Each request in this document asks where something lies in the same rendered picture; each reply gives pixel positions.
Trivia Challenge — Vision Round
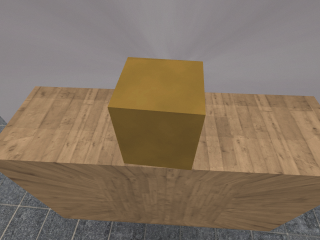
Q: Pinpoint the pedestal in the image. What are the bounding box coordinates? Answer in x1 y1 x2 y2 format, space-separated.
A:
0 86 320 232

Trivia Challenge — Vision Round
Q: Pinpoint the carton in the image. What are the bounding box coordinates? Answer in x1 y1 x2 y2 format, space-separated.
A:
107 57 206 170

